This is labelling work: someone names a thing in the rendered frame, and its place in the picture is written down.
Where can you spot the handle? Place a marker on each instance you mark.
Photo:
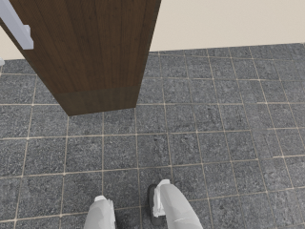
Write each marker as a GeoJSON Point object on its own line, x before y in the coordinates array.
{"type": "Point", "coordinates": [22, 33]}

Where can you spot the robot right foot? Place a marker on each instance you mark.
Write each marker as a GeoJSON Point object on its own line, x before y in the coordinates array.
{"type": "Point", "coordinates": [155, 220]}

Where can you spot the cupboard door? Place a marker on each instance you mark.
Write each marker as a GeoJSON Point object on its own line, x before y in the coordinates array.
{"type": "Point", "coordinates": [87, 45]}

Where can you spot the right robot thigh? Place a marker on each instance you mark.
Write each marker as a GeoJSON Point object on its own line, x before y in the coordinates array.
{"type": "Point", "coordinates": [178, 211]}

